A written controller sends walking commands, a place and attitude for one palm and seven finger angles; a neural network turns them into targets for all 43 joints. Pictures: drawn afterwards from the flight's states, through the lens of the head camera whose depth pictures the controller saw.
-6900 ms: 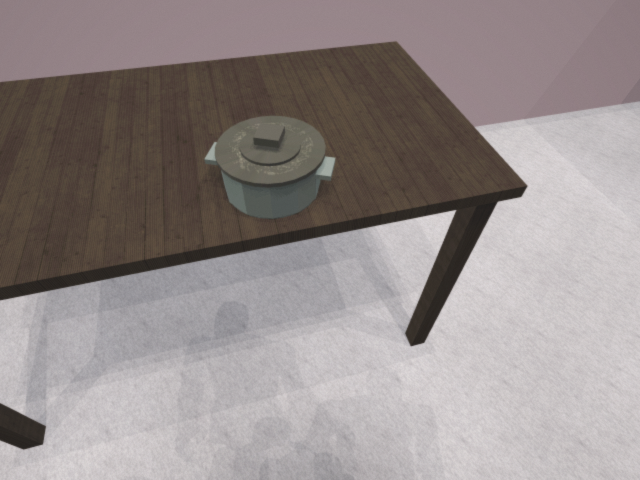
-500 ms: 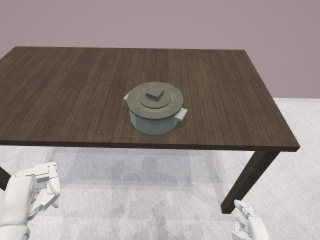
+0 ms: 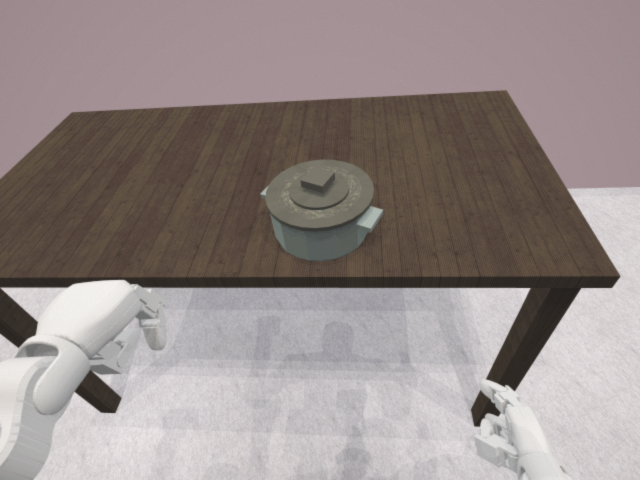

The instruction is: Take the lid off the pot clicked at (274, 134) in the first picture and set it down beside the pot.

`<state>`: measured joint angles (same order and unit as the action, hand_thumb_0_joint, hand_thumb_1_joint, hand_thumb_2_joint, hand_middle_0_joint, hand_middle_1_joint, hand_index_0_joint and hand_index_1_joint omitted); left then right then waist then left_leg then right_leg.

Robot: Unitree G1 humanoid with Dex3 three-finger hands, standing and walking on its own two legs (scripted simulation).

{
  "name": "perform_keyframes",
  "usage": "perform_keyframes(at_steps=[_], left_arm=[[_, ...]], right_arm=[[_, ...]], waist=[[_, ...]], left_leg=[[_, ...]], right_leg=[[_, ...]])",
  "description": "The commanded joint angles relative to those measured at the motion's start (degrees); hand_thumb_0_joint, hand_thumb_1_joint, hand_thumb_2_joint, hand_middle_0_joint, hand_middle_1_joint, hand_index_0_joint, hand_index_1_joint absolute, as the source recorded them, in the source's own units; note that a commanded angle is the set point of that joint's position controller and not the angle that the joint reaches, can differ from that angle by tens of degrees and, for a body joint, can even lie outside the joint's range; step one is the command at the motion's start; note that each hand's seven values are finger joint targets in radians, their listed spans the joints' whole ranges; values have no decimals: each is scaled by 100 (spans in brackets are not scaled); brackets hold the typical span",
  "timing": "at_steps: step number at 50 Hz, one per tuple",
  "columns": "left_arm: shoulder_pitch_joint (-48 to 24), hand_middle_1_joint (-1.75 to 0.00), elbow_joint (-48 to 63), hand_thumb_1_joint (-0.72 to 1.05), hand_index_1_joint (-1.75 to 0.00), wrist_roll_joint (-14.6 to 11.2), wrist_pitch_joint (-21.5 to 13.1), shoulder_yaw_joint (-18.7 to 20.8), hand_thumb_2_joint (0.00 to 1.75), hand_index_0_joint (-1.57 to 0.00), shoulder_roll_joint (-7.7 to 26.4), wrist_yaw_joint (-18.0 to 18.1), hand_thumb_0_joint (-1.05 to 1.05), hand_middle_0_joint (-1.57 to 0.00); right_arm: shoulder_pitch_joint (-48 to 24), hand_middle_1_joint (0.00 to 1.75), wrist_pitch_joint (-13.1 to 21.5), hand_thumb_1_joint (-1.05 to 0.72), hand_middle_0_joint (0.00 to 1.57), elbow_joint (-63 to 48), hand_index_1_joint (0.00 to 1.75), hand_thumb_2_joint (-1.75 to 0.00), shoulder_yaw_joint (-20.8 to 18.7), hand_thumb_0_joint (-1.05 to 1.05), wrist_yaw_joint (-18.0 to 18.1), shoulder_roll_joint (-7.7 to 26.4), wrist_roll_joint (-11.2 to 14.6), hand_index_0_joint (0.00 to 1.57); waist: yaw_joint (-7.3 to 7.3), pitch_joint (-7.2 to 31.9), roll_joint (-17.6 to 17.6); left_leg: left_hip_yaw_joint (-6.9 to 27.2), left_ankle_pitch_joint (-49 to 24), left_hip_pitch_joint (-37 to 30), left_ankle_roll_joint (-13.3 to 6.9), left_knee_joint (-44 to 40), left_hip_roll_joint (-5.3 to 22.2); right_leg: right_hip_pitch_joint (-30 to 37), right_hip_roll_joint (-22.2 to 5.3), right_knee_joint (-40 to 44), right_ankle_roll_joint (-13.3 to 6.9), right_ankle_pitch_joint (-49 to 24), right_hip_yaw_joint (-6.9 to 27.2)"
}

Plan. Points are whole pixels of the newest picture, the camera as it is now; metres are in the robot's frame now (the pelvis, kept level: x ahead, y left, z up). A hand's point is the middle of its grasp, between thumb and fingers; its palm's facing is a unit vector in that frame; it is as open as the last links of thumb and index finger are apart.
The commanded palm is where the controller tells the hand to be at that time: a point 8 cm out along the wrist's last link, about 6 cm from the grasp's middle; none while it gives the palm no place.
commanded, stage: reach forward and open the fingers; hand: left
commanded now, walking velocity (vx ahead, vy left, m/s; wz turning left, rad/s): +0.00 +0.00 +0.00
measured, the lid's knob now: (318, 179) +0.56 +0.09 +0.08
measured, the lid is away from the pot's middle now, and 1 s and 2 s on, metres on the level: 0.00 0.00 0.00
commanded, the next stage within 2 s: move the open hand above the knob in 0.60 s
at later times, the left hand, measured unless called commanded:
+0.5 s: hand (143, 295) +0.27 +0.25 +0.12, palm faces -0.16 -0.08 -0.98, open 9.5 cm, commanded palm +0.25 +0.25 +0.20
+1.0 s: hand (186, 247) +0.34 +0.22 +0.14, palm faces -0.21 -0.07 -0.97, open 9.9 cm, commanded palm +0.32 +0.21 +0.21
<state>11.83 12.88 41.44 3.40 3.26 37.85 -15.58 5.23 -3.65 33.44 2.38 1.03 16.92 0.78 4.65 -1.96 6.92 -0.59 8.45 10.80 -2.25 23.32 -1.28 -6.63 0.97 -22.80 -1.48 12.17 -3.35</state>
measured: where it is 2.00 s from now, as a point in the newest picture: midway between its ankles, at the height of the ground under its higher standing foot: outside the picture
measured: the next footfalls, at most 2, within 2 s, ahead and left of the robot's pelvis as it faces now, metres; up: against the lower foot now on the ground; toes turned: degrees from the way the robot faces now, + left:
none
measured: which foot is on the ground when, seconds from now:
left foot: down 0.00-1.00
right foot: down 0.00-1.00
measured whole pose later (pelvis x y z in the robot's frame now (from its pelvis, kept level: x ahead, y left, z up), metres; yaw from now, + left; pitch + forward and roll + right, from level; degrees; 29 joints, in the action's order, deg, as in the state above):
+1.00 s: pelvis +0.00 +0.01 +0.00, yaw +0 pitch -2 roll +0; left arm -22.5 -4.0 47.0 13.5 -11.3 31.8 -22.5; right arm 4.6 -4.4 35.2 2.2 -3.0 17.6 2.0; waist 3.9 -1.2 6.5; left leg -1.3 5.5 11.0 -3.2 18.1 -2.4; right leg -7.8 0.0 -19.4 -0.8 10.0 -2.5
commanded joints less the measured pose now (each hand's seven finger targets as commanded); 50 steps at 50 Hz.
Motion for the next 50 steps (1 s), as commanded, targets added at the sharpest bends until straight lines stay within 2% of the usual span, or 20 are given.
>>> perform_keyframes(at_steps=[1, 2, 5, 6, 9, 11, 12, 15, 17, 25, 29, 32, 35, 37, 40, 42, 43, 45, 47, 50], left_arm=[[-1442, -58, 888, 13, -58, 57, -205, 964, 125, -100, 1255, 117, 0, -100], [-1522, -54, 992, 10, -54, 51, -247, 861, 126, -99, 1196, 143, 0, -99], [-1615, -44, 587, 1, -44, 226, -101, 995, 129, -96, 1339, 190, 0, -96], [-2082, -40, 457, -1, -40, 242, -132, 907, 130, -94, 1344, 182, 0, -94], [-2554, -29, 595, -10, -29, 249, -154, 734, 134, -91, 1328, 222, 0, -91], [-2778, -22, 538, -16, -22, 319, -137, 785, 136, -89, 1383, 222, 0, -89], [-2816, -19, 509, -19, -19, 284, -131, 598, 137, -87, 1226, 209, 0, -87], [-2625, -8, 200, -28, -8, 379, 49, 744, 141, -84, 1293, 200, 0, -84], [-3149, -8, 305, -28, -8, 303, 22, 420, 142, -84, 1085, 158, 0, -84], [-3690, -8, 87, -29, -8, 509, 262, 434, 143, -84, 1207, 94, 0, -84], [-3953, -8, -51, -29, -8, 462, 315, 309, 144, -84, 1141, 18, 0, -84], [-4154, -8, -221, -29, -8, 482, 432, 198, 145, -85, 1033, -58, 0, -85], [-4256, -8, -85, -29, -8, 585, 538, 326, 145, -85, 1204, -110, 0, -85], [-4553, -8, -348, -29, -8, 398, 684, -132, 145, -85, 813, -277, 0, -85], [-4667, -8, -202, -29, -8, 547, 847, -148, 145, -85, 869, -373, 0, -85], [-5206, -8, -419, -29, -8, 534, 867, -486, 145, -85, 661, -419, 0, -85], [-5262, -8, -598, -29, -8, 595, 892, -247, 145, -85, 929, -406, 0, -85], [-5558, -8, -287, -29, -8, 721, 936, -233, 145, -85, 992, -416, 0, -85], [-5696, -8, -586, -29, -8, 665, 963, -571, 145, -85, 626, -436, 0, -85], [-5626, -8, -936, -29, -8, 787, 1153, -533, 145, -85, 604, -430, 0, -85]], right_arm=[[-793, 30, 252, -90, 20, -921, 30, -90, -204, 0, -22, 564, -5, 20], [-787, 30, 264, -90, 20, -943, 30, -90, -206, 0, -26, 533, -3, 20], [-839, 30, 267, -90, 20, -934, 30, -90, -221, 0, -56, 573, 23, 20], [-819, 30, 229, -90, 20, -827, 30, -90, -203, 0, -49, 610, 15, 20], [-858, 30, 262, -90, 20, -845, 30, -90, -202, 0, -21, 576, 17, 20], [-892, 30, 316, -90, 20, -768, 30, -90, -215, 0, -56, 587, 17, 20], [-876, 30, 306, -90, 20, -812, 30, -90, -180, 0, -55, 547, 17, 20], [-924, 30, 291, -90, 20, -839, 30, -90, -231, 0, -120, 595, 54, 20], [-946, 30, 259, -90, 20, -797, 30, -90, -196, 0, -133, 569, 62, 20], [-996, 30, 313, -90, 20, -806, 30, -90, -227, 0, -188, 597, 96, 20], [-920, 30, 263, -90, 20, -730, 30, -90, -217, 0, -212, 620, 68, 20], [-905, 30, 223, -90, 20, -753, 30, -90, -202, 0, -258, 620, 89, 20], [-989, 30, 239, -90, 20, -831, 30, -90, -226, 0, -298, 626, 108, 20], [-936, 30, 194, -90, 20, -777, 30, -90, -215, 0, -294, 647, 116, 20], [-1002, 30, 226, -90, 20, -861, 30, -90, -232, 0, -337, 650, 135, 20], [-903, 30, 190, -90, 20, -748, 30, -90, -217, 0, -302, 654, 129, 20], [-878, 30, 180, -90, 20, -675, 30, -90, -251, 0, -295, 707, 120, 20], [-970, 30, 233, -90, 20, -784, 30, -90, -236, 0, -337, 646, 128, 20], [-848, 30, 191, -90, 20, -700, 30, -90, -218, 0, -345, 632, 119, 20], [-898, 30, 129, -90, 20, -732, 30, -90, -227, 0, -421, 650, 143, 20]], waist=[[-7, 811, -306], [2, 909, -158], [21, 692, -337], [-30, 779, -375], [-8, 866, -60], [-13, 1134, -157], [-24, 989, -158], [32, 899, -314], [-25, 944, -240], [-14, 1113, -215], [5, 1264, -195], [-33, 1201, -460], [-19, 1457, -352], [-117, 1280, -482], [-121, 1540, -469], [-206, 1431, -466], [-165, 1433, -464], [-135, 1843, -448], [-171, 1732, -455], [-152, 1684, -564]], left_leg=[[-3, -562, -776, -156, -360, -265], [-15, -533, -863, -154, -393, -267], [9, -221, -699, -122, -497, -220], [0, -168, -692, -145, -528, -252], [34, -22, -801, -139, -632, -244], [94, -111, -845, -151, -638, -239], [97, -73, -851, -135, -702, -231], [109, 99, -677, -96, -779, -184], [114, 66, -759, -119, -828, -213], [227, 356, -738, -88, -972, -151], [193, -84, -841, -112, -901, -214], [141, -286, -789, -119, -844, -236], [133, -457, -879, -106, -755, -213], [102, -517, -841, -128, -765, -280], [125, -637, -967, -125, -696, -256], [129, -552, -969, -146, -724, -299], [142, -557, -946, -144, -736, -285], [166, -754, -1102, -138, -634, -285], [142, -934, -1082, -145, -634, -322], [91, -850, -955, -122, -613, -297]], right_leg=[[-260, 157, 704, 86, -351, 140], [-232, 179, 709, 86, -280, 151], [-389, 266, 829, 70, 82, 211], [-308, 193, 841, 61, 169, 171], [-277, 209, 842, 40, 296, 198], [-180, 220, 821, 7, 202, 203], [-210, 244, 820, 19, 219, 173], [-233, 306, 832, 1, 311, 234], [-206, 252, 818, 2, 270, 184], [-252, 353, 743, -26, 319, 202], [-149, 290, 744, -47, 38, 182], [-143, 298, 748, -41, -89, 161], [-143, 358, 686, -49, -221, 199], [-156, 297, 731, -24, -330, 151], [-193, 373, 675, -29, -431, 179], [-241, 317, 723, -19, -368, 155], [-257, 329, 736, -35, -369, 162], [-152, 378, 623, -50, -529, 200], [-146, 324, 621, -53, -683, 165], [-232, 374, 598, -61, -633, 187]])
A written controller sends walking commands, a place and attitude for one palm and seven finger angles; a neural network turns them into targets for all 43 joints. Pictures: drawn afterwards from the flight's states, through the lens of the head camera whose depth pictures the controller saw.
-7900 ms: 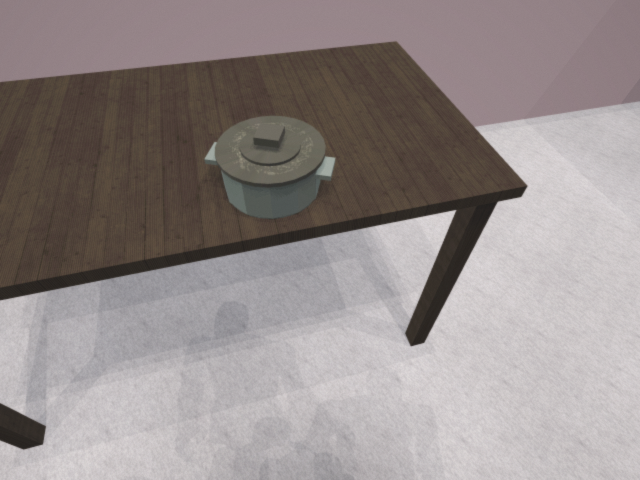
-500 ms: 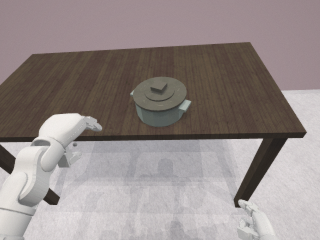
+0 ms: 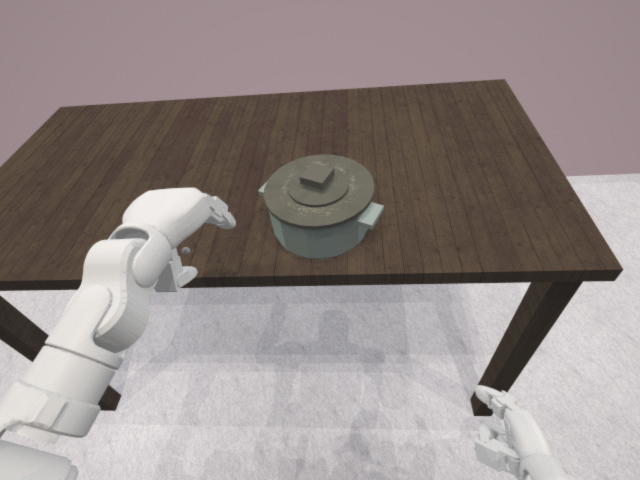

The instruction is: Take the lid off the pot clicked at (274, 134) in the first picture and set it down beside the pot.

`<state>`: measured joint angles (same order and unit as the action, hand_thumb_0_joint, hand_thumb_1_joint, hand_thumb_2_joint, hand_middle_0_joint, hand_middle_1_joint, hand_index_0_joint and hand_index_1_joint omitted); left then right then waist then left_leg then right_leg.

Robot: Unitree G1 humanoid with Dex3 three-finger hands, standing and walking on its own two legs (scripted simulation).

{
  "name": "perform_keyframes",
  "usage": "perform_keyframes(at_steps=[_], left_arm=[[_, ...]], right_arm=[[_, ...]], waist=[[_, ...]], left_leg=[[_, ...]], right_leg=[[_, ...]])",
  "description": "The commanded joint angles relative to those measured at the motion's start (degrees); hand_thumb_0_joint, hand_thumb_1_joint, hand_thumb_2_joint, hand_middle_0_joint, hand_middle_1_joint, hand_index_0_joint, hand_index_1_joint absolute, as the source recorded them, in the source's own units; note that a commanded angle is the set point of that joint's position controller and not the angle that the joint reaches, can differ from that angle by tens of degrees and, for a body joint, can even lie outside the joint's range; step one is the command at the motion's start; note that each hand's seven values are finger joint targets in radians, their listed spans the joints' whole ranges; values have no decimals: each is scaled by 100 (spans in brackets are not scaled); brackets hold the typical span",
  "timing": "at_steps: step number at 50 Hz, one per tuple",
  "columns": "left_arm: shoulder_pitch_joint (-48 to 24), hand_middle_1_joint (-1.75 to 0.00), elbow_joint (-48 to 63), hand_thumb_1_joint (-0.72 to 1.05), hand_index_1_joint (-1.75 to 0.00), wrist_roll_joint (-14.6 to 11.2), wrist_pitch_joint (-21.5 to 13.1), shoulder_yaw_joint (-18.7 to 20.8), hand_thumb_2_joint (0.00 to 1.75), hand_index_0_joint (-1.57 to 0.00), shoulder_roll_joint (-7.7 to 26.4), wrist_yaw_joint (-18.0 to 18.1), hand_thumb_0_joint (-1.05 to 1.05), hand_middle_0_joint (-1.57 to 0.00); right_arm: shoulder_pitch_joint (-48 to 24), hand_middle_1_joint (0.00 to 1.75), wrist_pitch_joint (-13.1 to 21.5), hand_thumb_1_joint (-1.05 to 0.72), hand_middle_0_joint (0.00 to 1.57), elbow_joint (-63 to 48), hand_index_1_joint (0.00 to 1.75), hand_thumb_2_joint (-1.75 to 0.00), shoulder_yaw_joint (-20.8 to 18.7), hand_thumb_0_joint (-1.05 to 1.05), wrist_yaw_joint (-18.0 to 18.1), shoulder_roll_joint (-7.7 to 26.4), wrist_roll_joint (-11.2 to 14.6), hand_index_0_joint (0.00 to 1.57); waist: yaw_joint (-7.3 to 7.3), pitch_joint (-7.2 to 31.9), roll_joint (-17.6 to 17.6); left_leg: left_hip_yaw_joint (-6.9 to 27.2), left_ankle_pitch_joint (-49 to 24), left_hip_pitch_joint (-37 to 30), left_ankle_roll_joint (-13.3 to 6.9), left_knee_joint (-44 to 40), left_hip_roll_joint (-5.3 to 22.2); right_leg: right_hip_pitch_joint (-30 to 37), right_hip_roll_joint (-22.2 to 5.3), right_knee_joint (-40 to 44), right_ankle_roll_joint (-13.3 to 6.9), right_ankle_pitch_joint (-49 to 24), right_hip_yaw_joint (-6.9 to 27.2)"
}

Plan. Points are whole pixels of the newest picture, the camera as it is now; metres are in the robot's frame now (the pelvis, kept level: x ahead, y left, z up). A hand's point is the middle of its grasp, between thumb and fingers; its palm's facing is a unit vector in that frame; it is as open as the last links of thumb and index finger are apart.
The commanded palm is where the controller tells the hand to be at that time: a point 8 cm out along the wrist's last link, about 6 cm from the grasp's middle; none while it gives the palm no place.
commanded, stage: move the open hand above the knob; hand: left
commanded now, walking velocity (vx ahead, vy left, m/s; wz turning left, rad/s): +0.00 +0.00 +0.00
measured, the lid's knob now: (317, 176) +0.56 +0.08 +0.08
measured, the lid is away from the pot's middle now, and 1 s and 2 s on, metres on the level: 0.00 0.00 0.00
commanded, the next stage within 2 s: lower the open fingers around the knob in 2.00 s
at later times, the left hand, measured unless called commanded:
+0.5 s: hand (244, 212) +0.40 +0.15 +0.14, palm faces -0.21 -0.07 -0.98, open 9.9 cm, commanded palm +0.39 +0.15 +0.21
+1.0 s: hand (288, 176) +0.48 +0.10 +0.14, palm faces -0.26 -0.06 -0.96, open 9.9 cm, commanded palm +0.47 +0.11 +0.21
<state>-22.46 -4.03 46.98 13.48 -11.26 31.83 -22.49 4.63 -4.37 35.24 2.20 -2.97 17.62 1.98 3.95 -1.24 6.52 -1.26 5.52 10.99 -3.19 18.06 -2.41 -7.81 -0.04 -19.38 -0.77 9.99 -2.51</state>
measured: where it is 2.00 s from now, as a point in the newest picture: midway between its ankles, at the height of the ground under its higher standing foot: outside the picture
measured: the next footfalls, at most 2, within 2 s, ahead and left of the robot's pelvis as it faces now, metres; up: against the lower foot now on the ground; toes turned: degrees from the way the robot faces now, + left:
none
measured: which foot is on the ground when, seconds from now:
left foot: down 0.00-1.00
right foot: down 0.00-1.00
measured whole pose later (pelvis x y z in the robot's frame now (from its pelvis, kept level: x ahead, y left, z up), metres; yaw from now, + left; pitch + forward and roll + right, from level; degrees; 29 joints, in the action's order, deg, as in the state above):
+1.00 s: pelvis +0.03 +0.00 +0.00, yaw -1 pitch +3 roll +0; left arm -53.9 -39.9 49.4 21.7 -21.2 18.3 -17.9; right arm 10.0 -4.9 40.4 2.0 -2.3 16.8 2.4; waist -1.0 2.0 4.7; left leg -2.7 8.5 14.2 -3.1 19.3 -2.5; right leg -12.1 -0.1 -22.0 -0.8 13.1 -0.8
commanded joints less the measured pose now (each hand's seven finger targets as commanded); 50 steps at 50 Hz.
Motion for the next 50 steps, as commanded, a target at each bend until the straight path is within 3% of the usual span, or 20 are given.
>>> perform_keyframes(at_steps=[1, 5, 8, 10, 12, 14, 16, 17, 25, 26, 30, 31, 33, 35, 38, 39, 40, 45, 46, 50], left_arm=[[-2479, -8, 656, -29, -8, 214, 171, 660, 145, -85, 962, 249, 0, -85], [-2506, -8, 1006, -29, -8, 322, 260, 952, 145, -85, 1281, 324, 0, -85], [-2539, -8, 516, -29, -8, 271, 387, 617, 145, -85, 876, 328, 0, -85], [-2554, -8, 399, -29, -8, 349, 466, 891, 145, -85, 1151, 351, 0, -85], [-2996, -8, 477, -29, -8, 274, 462, 409, 145, -85, 725, 320, 0, -85], [-3247, -8, 789, -29, -8, 277, 470, 374, 145, -85, 729, 360, 0, -85], [-3378, -8, 571, -29, -8, 324, 533, 211, 145, -85, 542, 374, 0, -85], [-3365, -8, 302, -29, -8, 331, 586, 201, 145, -85, 522, 390, 0, -85], [-3881, -8, -383, -29, -8, 435, 795, 301, 145, -85, 635, 420, 0, -85], [-4144, -8, -400, -29, -8, 402, 796, 34, 145, -85, 378, 392, 0, -85], [-4413, -8, -490, -29, -8, 419, 786, 26, 145, -85, 348, 419, 0, -85], [-4500, -8, -847, -29, -8, 414, 818, -235, 145, -85, 59, 403, 0, -85], [-4622, -8, -1311, -29, -8, 415, 885, -213, 145, -85, 64, 416, 0, -85], [-4990, -8, -1272, -29, -8, 449, 845, 1, 145, -85, 313, 463, 0, -85], [-5492, -8, -1469, -29, -8, 414, 765, -479, 145, -85, -223, 494, 0, -85], [-5507, -8, -1592, -29, -8, 404, 767, -419, 145, -85, -205, 526, 0, -85], [-5467, -8, -1810, -29, -8, 454, 779, -106, 145, -85, 121, 570, 0, -85], [-5805, -8, -2389, -29, -8, 445, 777, -275, 145, -85, -165, 681, 0, -85], [-5973, -8, -2549, -29, -8, 434, 789, -488, 145, -85, -389, 691, 0, -85], [-6350, -8, -2692, -29, -8, 427, 748, -245, 145, -85, -179, 802, 0, -85]], right_arm=[[-802, 30, 169, -90, 20, -843, 30, -90, -206, 0, -21, 582, 23, 20], [-850, 30, 197, -90, 20, -977, 30, -90, -215, 0, -79, 561, 11, 20], [-764, 30, 106, -90, 20, -899, 30, -90, -209, 0, -97, 568, 19, 20], [-803, 30, 92, -90, 20, -943, 30, -90, -207, 0, -100, 571, 23, 20], [-819, 30, 68, -90, 20, -919, 30, -90, -174, 0, -78, 526, 46, 20], [-820, 30, 115, -90, 20, -952, 30, -90, -198, 0, -88, 527, 44, 20], [-772, 30, 156, -90, 20, -903, 30, -90, -170, 0, -93, 494, 45, 20], [-684, 30, 114, -90, 20, -824, 30, -90, -192, 0, -87, 522, 44, 20], [-668, 30, 69, -90, 20, -752, 30, -90, -175, 0, -25, 517, 39, 20], [-668, 30, 86, -90, 20, -739, 30, -90, -152, 0, -7, 493, 42, 20], [-571, 30, 133, -90, 20, -727, 30, -90, -167, 0, -3, 490, 37, 20], [-531, 30, 118, -90, 20, -653, 30, -90, -151, 0, 9, 468, 42, 20], [-428, 30, 63, -90, 20, -563, 30, -90, -175, 0, 31, 516, 47, 20], [-378, 30, 99, -90, 20, -563, 30, -90, -179, 0, 50, 531, 41, 20], [-308, 30, 149, -90, 20, -488, 30, -90, -180, 0, 73, 483, 54, 20], [-226, 30, 164, -90, 20, -452, 30, -90, -201, 0, 77, 493, 46, 20], [-151, 30, 154, -90, 20, -405, 30, -90, -210, 0, 85, 536, 23, 20], [-34, 30, 150, -90, 20, -292, 30, -90, -215, 0, 95, 535, 25, 20], [-31, 30, 153, -90, 20, -253, 30, -90, -211, 0, 104, 517, 33, 20], [102, 30, 201, -90, 20, -183, 30, -90, -247, 0, 137, 547, 12, 20]], waist=[[-123, 1593, -532], [-13, 2075, -460], [-60, 1721, -613], [-29, 1714, -765], [-125, 1767, -751], [-102, 2089, -456], [-158, 2075, -560], [-192, 1907, -620], [-186, 1942, -1008], [-236, 2017, -921], [-259, 2255, -706], [-328, 2061, -850], [-366, 1845, -930], [-344, 2051, -879], [-473, 2190, -813], [-459, 2255, -757], [-426, 2250, -899], [-459, 2341, -991], [-525, 2324, -947], [-510, 2602, -920]], left_leg=[[157, -579, -942, -42, -99, -220], [125, -948, -1117, -40, 47, -208], [77, -930, -883, -35, 12, -227], [21, -811, -814, -48, 65, -213], [19, -833, -839, -61, 62, -256], [63, -1044, -1051, -58, 115, -275], [91, -1102, -1082, -59, 170, -278], [77, -1032, -1022, -50, 143, -255], [-53, -827, -795, -88, 172, -294], [-52, -866, -817, -103, 169, -330], [-6, -1114, -1012, -84, 256, -329], [-11, -1056, -911, -88, 233, -332], [-46, -838, -793, -86, 181, -328], [-12, -804, -850, -86, 181, -330], [30, -986, -1038, -85, 218, -335], [30, -1058, -1064, -91, 238, -349], [18, -985, -1009, -77, 206, -315], [-8, -1162, -922, -79, 194, -320], [-12, -1160, -913, -90, 201, -325], [3, -1275, -1002, -83, 217, -314]], right_leg=[[-73, 420, 279, -139, -429, 83], [99, 462, 110, -148, -771, 130], [50, 405, 113, -139, -808, 90], [12, 443, 97, -126, -732, 136], [46, 390, 74, -112, -777, 118], [72, 411, 8, -125, -949, 130], [-27, 443, -14, -137, -948, 110], [-106, 447, -1, -132, -913, 81], [16, 433, 2, -79, -994, 178], [53, 395, -5, -79, -1040, 184], [-7, 442, -78, -105, -1261, 160], [-71, 423, -65, -102, -1221, 130], [-183, 408, -13, -82, -1080, 120], [-125, 427, -10, -92, -1045, 160], [-253, 426, -65, -107, -1165, 125], [-232, 423, -68, -110, -1245, 139], [-191, 440, -34, -105, -1189, 141], [-103, 409, -64, -100, -1442, 163], [-137, 395, -81, -98, -1452, 172], [-80, 400, -105, -91, -1583, 210]])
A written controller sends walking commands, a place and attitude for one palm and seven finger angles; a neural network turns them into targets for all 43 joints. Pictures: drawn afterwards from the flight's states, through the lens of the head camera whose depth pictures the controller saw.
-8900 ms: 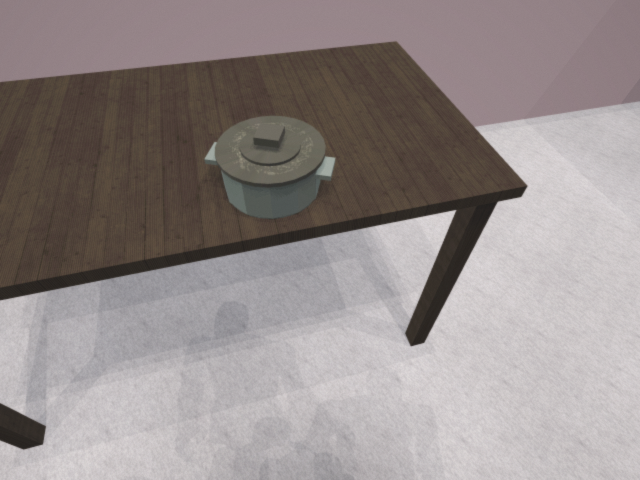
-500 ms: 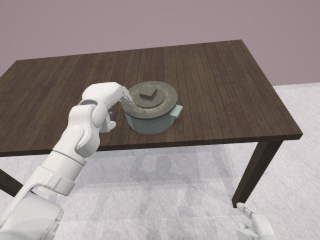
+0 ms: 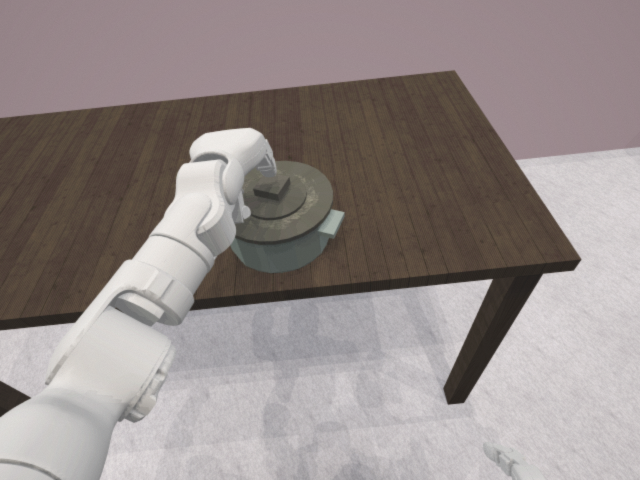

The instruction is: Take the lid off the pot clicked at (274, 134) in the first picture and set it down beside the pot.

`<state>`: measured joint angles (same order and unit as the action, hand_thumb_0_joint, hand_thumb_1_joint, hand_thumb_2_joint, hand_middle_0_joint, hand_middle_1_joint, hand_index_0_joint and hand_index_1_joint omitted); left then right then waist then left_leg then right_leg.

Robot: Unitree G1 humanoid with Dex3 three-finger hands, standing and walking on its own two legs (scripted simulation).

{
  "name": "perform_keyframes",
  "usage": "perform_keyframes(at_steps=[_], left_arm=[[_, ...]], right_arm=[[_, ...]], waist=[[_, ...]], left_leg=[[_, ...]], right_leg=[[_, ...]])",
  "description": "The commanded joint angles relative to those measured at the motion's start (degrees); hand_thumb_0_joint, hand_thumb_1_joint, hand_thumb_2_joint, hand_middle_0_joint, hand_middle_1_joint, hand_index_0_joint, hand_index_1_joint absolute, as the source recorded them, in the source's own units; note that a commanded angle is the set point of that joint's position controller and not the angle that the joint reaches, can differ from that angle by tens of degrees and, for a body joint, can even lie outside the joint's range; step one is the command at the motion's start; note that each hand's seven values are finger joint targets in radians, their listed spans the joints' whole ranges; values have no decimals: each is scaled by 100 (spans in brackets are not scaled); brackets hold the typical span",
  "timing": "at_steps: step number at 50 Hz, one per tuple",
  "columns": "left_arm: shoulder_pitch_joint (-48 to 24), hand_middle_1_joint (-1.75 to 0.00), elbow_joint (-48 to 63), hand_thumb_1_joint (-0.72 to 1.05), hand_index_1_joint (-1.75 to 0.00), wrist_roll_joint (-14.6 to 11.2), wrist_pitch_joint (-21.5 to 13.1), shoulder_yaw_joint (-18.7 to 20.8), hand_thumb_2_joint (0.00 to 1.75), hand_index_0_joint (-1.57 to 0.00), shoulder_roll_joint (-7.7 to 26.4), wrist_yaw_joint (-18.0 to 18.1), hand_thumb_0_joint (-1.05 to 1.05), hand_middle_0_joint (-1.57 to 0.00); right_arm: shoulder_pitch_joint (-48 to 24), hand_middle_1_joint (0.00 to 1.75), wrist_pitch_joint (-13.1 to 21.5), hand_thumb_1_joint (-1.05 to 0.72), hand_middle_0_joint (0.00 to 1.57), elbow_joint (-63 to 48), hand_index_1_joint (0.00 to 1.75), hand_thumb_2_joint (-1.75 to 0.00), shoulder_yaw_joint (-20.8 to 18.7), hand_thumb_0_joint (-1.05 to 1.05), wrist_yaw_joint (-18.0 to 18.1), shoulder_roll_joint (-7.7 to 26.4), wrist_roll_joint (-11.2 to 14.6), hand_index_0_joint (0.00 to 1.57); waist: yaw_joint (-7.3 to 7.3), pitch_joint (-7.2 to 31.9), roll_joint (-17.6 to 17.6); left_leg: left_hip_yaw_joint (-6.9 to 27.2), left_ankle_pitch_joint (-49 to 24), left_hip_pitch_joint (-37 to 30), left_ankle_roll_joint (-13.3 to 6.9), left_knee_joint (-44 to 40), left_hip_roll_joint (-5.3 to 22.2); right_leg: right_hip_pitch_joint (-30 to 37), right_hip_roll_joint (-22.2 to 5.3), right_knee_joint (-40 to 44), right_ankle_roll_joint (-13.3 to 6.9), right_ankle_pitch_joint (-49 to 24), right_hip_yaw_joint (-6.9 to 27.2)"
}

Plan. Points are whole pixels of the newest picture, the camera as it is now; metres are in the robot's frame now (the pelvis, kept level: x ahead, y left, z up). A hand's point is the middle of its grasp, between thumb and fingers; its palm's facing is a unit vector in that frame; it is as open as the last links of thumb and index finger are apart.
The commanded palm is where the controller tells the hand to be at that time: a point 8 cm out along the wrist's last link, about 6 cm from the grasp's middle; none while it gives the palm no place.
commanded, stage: move the open hand above the knob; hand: left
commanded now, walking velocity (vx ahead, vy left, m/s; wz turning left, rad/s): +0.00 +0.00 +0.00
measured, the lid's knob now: (272, 186) +0.53 +0.10 +0.08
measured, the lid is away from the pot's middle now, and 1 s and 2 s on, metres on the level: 0.00 0.00 0.00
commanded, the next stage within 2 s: lower the open fingers around the knob in 1.00 s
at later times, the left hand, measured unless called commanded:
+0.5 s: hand (265, 163) +0.49 +0.09 +0.15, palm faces -0.28 -0.09 -0.96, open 9.9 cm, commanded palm +0.48 +0.10 +0.21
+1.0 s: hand (263, 164) +0.48 +0.09 +0.15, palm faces -0.26 -0.06 -0.96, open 9.9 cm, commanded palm +0.48 +0.09 +0.21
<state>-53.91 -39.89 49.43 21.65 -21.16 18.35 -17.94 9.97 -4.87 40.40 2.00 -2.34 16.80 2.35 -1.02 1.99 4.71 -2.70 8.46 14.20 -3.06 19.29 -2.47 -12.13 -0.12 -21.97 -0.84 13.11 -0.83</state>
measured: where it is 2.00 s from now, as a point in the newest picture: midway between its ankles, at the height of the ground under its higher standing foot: outside the picture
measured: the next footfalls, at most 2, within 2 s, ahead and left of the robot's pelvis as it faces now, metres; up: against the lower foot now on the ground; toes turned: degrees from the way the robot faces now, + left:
none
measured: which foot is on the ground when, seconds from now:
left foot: down 0.00-1.00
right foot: down 0.00-1.00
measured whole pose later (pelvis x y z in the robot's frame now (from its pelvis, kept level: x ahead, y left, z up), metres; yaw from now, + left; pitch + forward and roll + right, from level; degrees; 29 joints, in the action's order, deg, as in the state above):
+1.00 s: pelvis +0.01 +0.00 +0.00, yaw +0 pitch +7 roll +1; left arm -69.3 -64.2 49.5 19.3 -19.6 14.0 -12.0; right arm 12.3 -2.3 44.4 0.8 -1.0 15.8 2.4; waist -4.2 4.3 4.1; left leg -3.2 9.2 18.5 -3.3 20.6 -2.6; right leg -16.7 -0.3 -23.5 -0.5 13.8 -0.3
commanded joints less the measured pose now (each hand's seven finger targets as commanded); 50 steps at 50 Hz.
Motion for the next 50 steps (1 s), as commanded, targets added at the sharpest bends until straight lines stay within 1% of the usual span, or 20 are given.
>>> perform_keyframes(at_steps=[1, 5, 7, 10, 12, 18, 20, 23, 24, 27, 30, 31, 34, 36, 37, 41, 45, 48, 49, 50], left_arm=[[-3357, -8, 811, -29, -8, 161, -93, 544, 145, -85, 955, 361, 0, -85], [-3416, -8, 138, -29, -8, 171, -5, 462, 145, -85, 725, 453, 0, -85], [-3776, -8, -221, -29, -8, 137, -14, 620, 145, -85, 908, 505, 0, -85], [-4439, -8, -157, -29, -8, 173, -199, 658, 145, -85, 988, 631, 0, -85], [-4460, -8, -647, -29, -8, 186, -179, 404, 145, -85, 620, 703, 0, -85], [-4338, -8, -1181, -29, -8, 202, -111, 695, 145, -85, 834, 809, 0, -85], [-4164, -8, -1274, -29, -8, 260, -79, 827, 145, -85, 972, 785, 0, -85], [-4232, -8, -1349, -29, -8, 179, -49, 608, 145, -85, 772, 714, 0, -85], [-4335, -8, -1289, -29, -8, 171, -79, 785, 145, -85, 1004, 726, 0, -85], [-4786, -8, -585, -29, -8, 180, -294, 496, 145, -85, 766, 732, 0, -85], [-4232, -8, -912, -29, -8, 229, -267, 817, 145, -85, 1017, 789, 0, -85], [-4243, -8, -1000, -29, -8, 194, -232, 531, 145, -85, 709, 761, 0, -85], [-4251, -8, -1031, -29, -8, 130, -182, 457, 145, -85, 591, 772, 0, -85], [-4613, -8, -870, -29, -8, 156, -207, 609, 145, -85, 875, 796, 0, -85], [-4762, -8, -939, -29, -8, 154, -213, 414, 145, -85, 653, 800, 0, -85], [-4846, -8, -1251, -29, -8, 141, -223, 444, 145, -85, 666, 834, 0, -85], [-4865, -8, -1174, -29, -8, 155, -309, 612, 145, -85, 839, 838, 0, -85], [-4561, -8, -1587, -29, -8, 173, -248, 325, 145, -85, 421, 826, 0, -85], [-4493, -8, -1734, -29, -8, 158, -198, 541, 145, -85, 663, 846, 0, -85], [-4529, -8, -1639, -29, -8, 147, -194, 646, 145, -85, 791, 856, 0, -85]], right_arm=[[-430, 30, 280, -90, 20, -677, 30, -90, -216, 0, 77, 602, -20, 20], [-230, 30, 255, -90, 20, -492, 30, -90, -254, 0, 70, 653, -4, 20], [-148, 30, 284, -90, 20, -383, 30, -90, -268, 0, 128, 666, -18, 20], [-21, 30, 391, -90, 20, -315, 30, -90, -277, 0, 164, 638, -40, 20], [102, 30, 410, -90, 20, -213, 30, -90, -292, 0, 162, 607, -26, 20], [214, 30, 386, -90, 20, -184, 30, -90, -326, 0, 148, 644, -57, 20], [289, 30, 337, -90, 20, -160, 30, -90, -346, 0, 154, 681, -76, 20], [230, 30, 319, -90, 20, -213, 30, -90, -338, 0, 182, 680, -29, 20], [246, 30, 319, -90, 20, -191, 30, -90, -343, 0, 204, 698, -27, 20], [264, 30, 429, -90, 20, -270, 30, -90, -358, 0, 205, 614, -30, 20], [360, 30, 418, -90, 20, -199, 30, -90, -412, 0, 173, 666, -62, 20], [288, 30, 395, -90, 20, -217, 30, -90, -384, 0, 154, 642, -25, 20], [230, 30, 392, -90, 20, -185, 30, -90, -381, 0, 136, 640, -4, 20], [231, 30, 381, -90, 20, -162, 30, -90, -363, 0, 148, 659, -16, 20], [207, 30, 394, -90, 20, -152, 30, -90, -348, 0, 165, 625, -5, 20], [292, 30, 411, -90, 20, -50, 30, -90, -336, 0, 200, 631, -12, 20], [288, 30, 416, -90, 20, -65, 30, -90, -340, 0, 207, 627, -31, 20], [255, 30, 375, -90, 20, -60, 30, -90, -324, 0, 190, 598, -7, 20], [281, 30, 330, -90, 20, -15, 30, -90, -324, 0, 196, 650, -2, 20], [276, 30, 305, -90, 20, -23, 30, -90, -314, 0, 200, 676, -25, 20]], waist=[[-76, 2268, -708], [-147, 2060, -892], [-220, 2035, -1049], [-253, 2457, -805], [-369, 2333, -838], [-264, 2671, -887], [-231, 2647, -954], [-344, 2213, -1065], [-352, 2219, -1141], [-359, 2764, -629], [-249, 2665, -864], [-319, 2444, -924], [-335, 2310, -903], [-358, 2427, -696], [-435, 2333, -816], [-500, 2291, -844], [-415, 2618, -704], [-479, 2221, -846], [-494, 2051, -1072], [-416, 2198, -933]], left_leg=[[163, -1646, -1330, -108, 115, -313], [175, -1723, -1270, -82, 88, -278], [129, -1490, -1195, -121, 80, -288], [198, -1664, -1338, -105, 142, -248], [208, -1776, -1338, -120, 205, -227], [147, -2043, -1188, -131, 243, -212], [135, -2175, -1135, -129, 236, -202], [87, -1882, -1010, -167, 218, -222], [87, -1759, -976, -171, 191, -216], [210, -2266, -1434, -171, 326, -175], [183, -2342, -1368, -159, 348, -150], [164, -2186, -1261, -151, 305, -158], [172, -1989, -1254, -150, 308, -190], [194, -1825, -1283, -132, 266, -193], [217, -1730, -1234, -144, 275, -203], [250, -1484, -1192, -141, 244, -193], [261, -1595, -1270, -108, 244, -174], [240, -1564, -1157, -117, 270, -183], [210, -1428, -967, -119, 218, -181], [202, -1383, -936, -101, 159, -192]], right_leg=[[306, 398, 129, -91, -1950, 39], [111, 437, 150, -81, -1950, -23], [87, 416, 168, -37, -1878, 34], [83, 392, 91, -56, -1966, 96], [-113, 406, 54, -52, -1976, 75], [200, 362, -39, -15, -2336, 138], [287, 371, -20, -8, -2468, 107], [52, 379, 34, 20, -2298, 89], [90, 378, 56, 29, -2227, 97], [-1, 364, -18, -9, -2328, 162], [45, 397, -16, -2, -2348, 119], [-42, 392, -9, 9, -2254, 75], [-173, 408, -1, -1, -2119, 60], [-143, 398, 17, -12, -2022, 86], [-235, 405, 22, -14, -1954, 80], [-305, 393, 34, -10, -1783, 87], [-132, 371, -7, -20, -1885, 110], [-318, 388, 13, -17, -1811, 67], [-259, 392, 42, -3, -1794, 57], [-113, 380, 47, -8, -1817, 81]])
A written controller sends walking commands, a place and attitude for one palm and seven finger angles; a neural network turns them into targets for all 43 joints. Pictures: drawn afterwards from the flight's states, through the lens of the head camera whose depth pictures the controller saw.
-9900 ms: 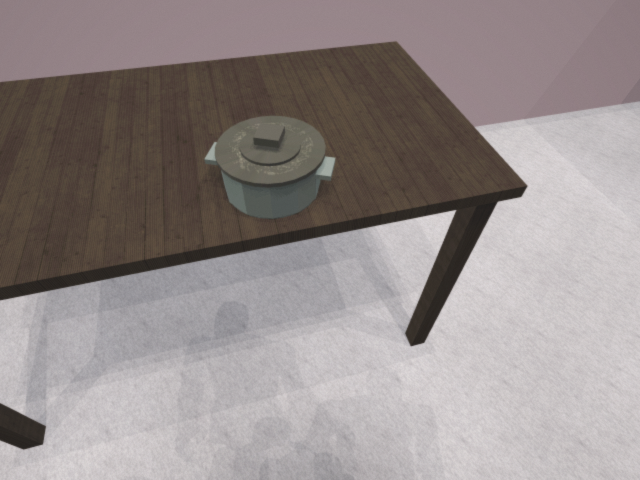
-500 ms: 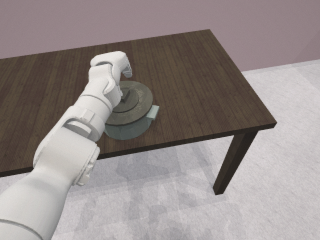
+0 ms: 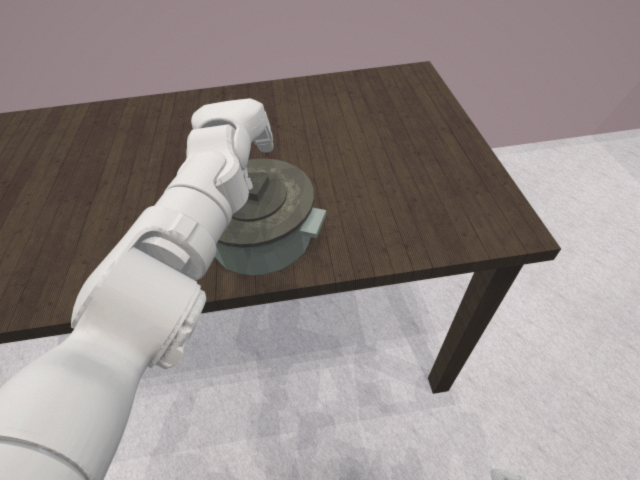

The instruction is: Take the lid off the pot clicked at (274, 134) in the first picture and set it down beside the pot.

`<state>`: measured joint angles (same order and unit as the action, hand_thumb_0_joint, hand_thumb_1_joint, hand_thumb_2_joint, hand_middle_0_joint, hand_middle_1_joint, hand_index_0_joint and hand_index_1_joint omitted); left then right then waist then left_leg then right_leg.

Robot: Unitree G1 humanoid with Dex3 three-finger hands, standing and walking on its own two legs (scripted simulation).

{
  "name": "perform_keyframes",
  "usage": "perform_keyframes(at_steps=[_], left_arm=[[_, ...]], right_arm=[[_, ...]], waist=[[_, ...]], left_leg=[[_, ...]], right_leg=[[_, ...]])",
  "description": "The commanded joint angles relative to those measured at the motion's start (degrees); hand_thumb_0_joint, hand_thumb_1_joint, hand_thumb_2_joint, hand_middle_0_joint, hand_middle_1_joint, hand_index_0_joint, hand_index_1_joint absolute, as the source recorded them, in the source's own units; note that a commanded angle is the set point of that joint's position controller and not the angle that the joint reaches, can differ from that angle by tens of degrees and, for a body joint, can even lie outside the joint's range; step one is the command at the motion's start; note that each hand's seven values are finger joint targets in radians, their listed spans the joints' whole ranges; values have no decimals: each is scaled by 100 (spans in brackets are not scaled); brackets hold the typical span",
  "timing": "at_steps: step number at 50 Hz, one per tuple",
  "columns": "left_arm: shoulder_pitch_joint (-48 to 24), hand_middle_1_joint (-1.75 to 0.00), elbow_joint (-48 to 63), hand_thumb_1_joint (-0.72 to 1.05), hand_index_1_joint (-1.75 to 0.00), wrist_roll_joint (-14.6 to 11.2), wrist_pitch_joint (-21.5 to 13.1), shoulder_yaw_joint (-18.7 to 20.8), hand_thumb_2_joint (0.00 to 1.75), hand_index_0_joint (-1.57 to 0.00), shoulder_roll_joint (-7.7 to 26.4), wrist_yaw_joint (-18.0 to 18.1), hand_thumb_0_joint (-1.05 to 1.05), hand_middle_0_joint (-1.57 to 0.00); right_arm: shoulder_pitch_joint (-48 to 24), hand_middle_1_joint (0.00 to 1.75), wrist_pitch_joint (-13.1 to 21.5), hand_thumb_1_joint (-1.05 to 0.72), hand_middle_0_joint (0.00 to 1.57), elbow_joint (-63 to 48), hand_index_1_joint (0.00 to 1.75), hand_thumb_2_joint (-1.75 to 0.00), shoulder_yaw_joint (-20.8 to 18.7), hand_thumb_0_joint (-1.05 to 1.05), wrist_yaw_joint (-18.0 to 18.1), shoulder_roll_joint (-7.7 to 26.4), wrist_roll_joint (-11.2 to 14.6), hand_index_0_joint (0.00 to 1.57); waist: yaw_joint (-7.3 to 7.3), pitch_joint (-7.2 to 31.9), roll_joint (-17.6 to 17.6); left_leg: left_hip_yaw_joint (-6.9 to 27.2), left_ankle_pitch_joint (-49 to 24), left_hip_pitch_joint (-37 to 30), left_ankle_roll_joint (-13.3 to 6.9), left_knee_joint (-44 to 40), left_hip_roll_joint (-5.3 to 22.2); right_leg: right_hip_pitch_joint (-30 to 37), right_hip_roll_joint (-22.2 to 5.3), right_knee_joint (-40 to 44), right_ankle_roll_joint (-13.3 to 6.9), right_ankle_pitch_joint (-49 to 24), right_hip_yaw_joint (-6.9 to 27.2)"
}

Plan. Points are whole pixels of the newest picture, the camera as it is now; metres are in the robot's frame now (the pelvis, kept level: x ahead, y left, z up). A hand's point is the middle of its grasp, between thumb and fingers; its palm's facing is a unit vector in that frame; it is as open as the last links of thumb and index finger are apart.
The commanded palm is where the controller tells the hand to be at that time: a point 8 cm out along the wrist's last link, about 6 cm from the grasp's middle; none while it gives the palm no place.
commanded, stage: lower the open fingers around the knob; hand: left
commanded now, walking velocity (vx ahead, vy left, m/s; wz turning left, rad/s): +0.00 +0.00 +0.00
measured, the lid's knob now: (250, 186) +0.52 +0.10 +0.08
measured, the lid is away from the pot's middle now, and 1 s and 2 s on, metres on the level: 0.00 0.00 0.00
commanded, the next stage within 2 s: close the fingers and squeeze the knob in 1.64 s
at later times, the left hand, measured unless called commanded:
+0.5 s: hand (248, 176) +0.49 +0.09 +0.13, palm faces -0.34 -0.08 -0.94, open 9.9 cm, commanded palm +0.49 +0.10 +0.18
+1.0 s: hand (246, 186) +0.49 +0.09 +0.10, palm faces -0.35 -0.10 -0.93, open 9.9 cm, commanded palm +0.49 +0.10 +0.16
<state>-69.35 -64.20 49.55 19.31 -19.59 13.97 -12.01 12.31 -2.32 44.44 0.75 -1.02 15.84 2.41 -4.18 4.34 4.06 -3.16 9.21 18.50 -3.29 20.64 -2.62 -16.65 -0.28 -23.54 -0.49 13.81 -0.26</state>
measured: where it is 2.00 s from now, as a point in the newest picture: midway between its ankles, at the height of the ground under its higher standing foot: outside the picture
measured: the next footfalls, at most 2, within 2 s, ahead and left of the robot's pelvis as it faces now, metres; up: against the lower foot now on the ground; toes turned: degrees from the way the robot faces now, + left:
none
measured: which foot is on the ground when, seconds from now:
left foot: down 0.00-1.00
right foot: down 0.00-1.00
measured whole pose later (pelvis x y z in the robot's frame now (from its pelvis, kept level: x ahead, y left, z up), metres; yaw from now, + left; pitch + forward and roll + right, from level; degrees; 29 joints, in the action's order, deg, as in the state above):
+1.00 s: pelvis +0.01 +0.00 +0.00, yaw +0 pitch +9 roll +0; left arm -66.5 -68.6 49.3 17.7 -17.2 14.6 -10.1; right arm 14.9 -4.0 45.3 0.3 -0.6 15.8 2.4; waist -6.2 4.9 3.7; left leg -3.3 11.6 21.2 -3.1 23.8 -2.0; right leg -18.8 0.3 -25.2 -0.7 15.3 0.0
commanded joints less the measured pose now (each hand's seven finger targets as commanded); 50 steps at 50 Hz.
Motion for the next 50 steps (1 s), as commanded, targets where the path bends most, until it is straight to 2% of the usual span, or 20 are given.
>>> perform_keyframes(at_steps=[1, 4, 5, 6, 8, 10, 11, 17, 20, 22, 24, 28, 30, 33, 37, 40, 42, 44, 48, 50], left_arm=[[-3115, -8, 913, -29, -8, 110, 30, 324, 145, -85, 1069, 247, 0, -85], [-3517, -8, 1232, -29, -8, 149, -68, 173, 145, -85, 918, 282, 0, -85], [-3346, -8, 1142, -29, -8, 171, -77, 459, 145, -85, 1204, 313, 0, -85], [-3189, -8, 401, -29, -8, 131, 180, 222, 145, -85, 985, 201, 0, -85], [-3232, -8, 283, -29, -8, 43, 370, 413, 145, -85, 1190, 156, 0, -85], [-3498, -8, 715, -29, -8, 63, 237, 506, 145, -85, 1325, 109, 0, -85], [-3520, -8, 817, -29, -8, 92, 159, 236, 145, -85, 1061, 53, 0, -85], [-3091, -8, 564, -29, -8, 89, -17, 481, 145, -85, 1342, 2, 0, -85], [-3251, -8, 919, -29, -8, 187, -206, 447, 145, -85, 1307, 110, 0, -85], [-3043, -8, 858, -29, -8, 194, -220, 528, 145, -85, 1344, 199, 0, -85], [-2697, -8, 453, -29, -8, 138, -96, 343, 145, -85, 1037, 238, 0, -85], [-3245, -8, 932, -29, -8, 73, -173, 252, 145, -85, 1005, 284, 0, -85], [-3140, -8, 954, -29, -8, 114, -232, 418, 145, -85, 1191, 322, 0, -85], [-2990, -8, 571, -29, -8, 120, -187, 257, 145, -85, 957, 360, 0, -85], [-3028, -8, 682, -29, -8, 81, -281, 473, 145, -85, 1176, 446, 0, -85], [-2510, -8, 198, -29, -8, 124, -144, 311, 145, -85, 882, 425, 0, -85], [-2646, -8, 423, -29, -8, 93, -169, 668, 145, -85, 1400, 448, 0, -85], [-2667, -8, 520, -29, -8, 73, -172, 220, 145, -85, 834, 393, 0, -85], [-2497, -8, 317, -29, -8, 71, -146, 483, 145, -85, 1219, 339, 0, -85], [-2556, -8, 537, -29, -8, 103, -195, 570, 145, -85, 1358, 329, 0, -85]], right_arm=[[-32, 30, 56, -90, 20, -484, 30, -90, -173, 0, 74, 737, -12, 20], [9, 30, 133, -90, 20, -488, 30, -90, -202, 0, 69, 691, -3, 20], [86, 30, 139, -90, 20, -450, 30, -90, -216, 0, 82, 700, -53, 20], [7, 30, 80, -90, 20, -327, 30, -90, -192, 0, 79, 735, -35, 20], [42, 30, 49, -90, 20, -326, 30, -90, -163, 0, 101, 783, -12, 20], [71, 30, 121, -90, 20, -376, 30, -90, -180, 0, 133, 765, -61, 20], [74, 30, 153, -90, 20, -414, 30, -90, -173, 0, 140, 734, -59, 20], [247, 30, 128, -90, 20, -417, 30, -90, -212, 0, 209, 803, -45, 20], [368, 30, 193, -90, 20, -418, 30, -90, -263, 0, 180, 755, -76, 20], [398, 30, 193, -90, 20, -412, 30, -90, -285, 0, 143, 763, -53, 20], [357, 30, 146, -90, 20, -380, 30, -90, -274, 0, 107, 772, -27, 20], [342, 30, 161, -90, 20, -400, 30, -90, -289, 0, 109, 774, -10, 20], [424, 30, 179, -90, 20, -353, 30, -90, -320, 0, 97, 783, -50, 20], [445, 30, 113, -90, 20, -284, 30, -90, -301, 0, 93, 804, -13, 20], [495, 30, 130, -90, 20, -290, 30, -90, -322, 0, 92, 797, -35, 20], [520, 30, 39, -90, 20, -234, 30, -90, -320, 0, 68, 812, -45, 20], [441, 30, 4, -90, 20, -316, 30, -90, -287, 0, 88, 831, -37, 20], [394, 30, 7, -90, 20, -377, 30, -90, -294, 0, 96, 759, -10, 20], [399, 30, -71, -90, 20, -366, 30, -90, -271, 0, 137, 819, -15, 20], [402, 30, -77, -90, 20, -385, 30, -90, -285, 0, 149, 820, -29, 20]], waist=[[-143, 2020, -823], [-203, 2234, -642], [-92, 2357, -774], [-137, 2065, -786], [-161, 1767, -1115], [-120, 2216, -827], [-191, 2317, -699], [-228, 2053, -1104], [-195, 2409, -629], [-162, 2394, -617], [-209, 1938, -770], [-304, 2248, -667], [-237, 2469, -510], [-371, 2089, -691], [-329, 2426, -713], [-312, 2111, -779], [-244, 2290, -779], [-320, 2266, -763], [-321, 1903, -963], [-246, 2158, -779]], left_leg=[[256, -1470, -1415, -96, 42, -179], [322, -1629, -1696, -95, 124, -156], [330, -1647, -1679, -105, 129, -160], [282, -1511, -1494, -106, 75, -199], [245, -1163, -1168, -129, -24, -240], [264, -1312, -1389, -142, 29, -232], [296, -1436, -1502, -154, 86, -229], [204, -1378, -1223, -198, 118, -223], [279, -1765, -1588, -179, 250, -167], [264, -1988, -1608, -159, 279, -138], [222, -1751, -1371, -152, 258, -154], [262, -1707, -1508, -173, 298, -166], [332, -2030, -1701, -159, 384, -126], [318, -1902, -1503, -135, 378, -111], [345, -2041, -1591, -147, 443, -103], [297, -2033, -1383, -123, 452, -102], [235, -1877, -1260, -142, 416, -124], [228, -1992, -1336, -157, 473, -138], [197, -1613, -1049, -166, 400, -148], [208, -1678, -1169, -159, 388, -135]], right_leg=[[316, 381, 190, -42, -1894, 35], [172, 396, 153, -45, -1889, 37], [307, 409, 161, -48, -1929, 48], [207, 406, 165, -60, -1938, 22], [309, 410, 245, -10, -1793, 26], [434, 366, 215, -27, -1971, 104], [371, 353, 184, -39, -2028, 113], [436, 368, 202, 15, -2103, 97], [269, 376, 131, -34, -2183, 107], [276, 396, 85, -40, -2240, 78], [118, 420, 108, -36, -2098, 11], [127, 405, 82, -19, -2135, 54], [86, 404, 44, -38, -2216, 74], [-88, 432, 31, -28, -2087, 1], [46, 409, -37, -20, -2218, 43], [-42, 422, -37, -20, -2241, -19], [257, 392, -58, -14, -2312, 46], [173, 378, -73, -7, -2412, 17], [166, 393, -8, 0, -2221, 12], [256, 374, -19, -14, -2263, 39]])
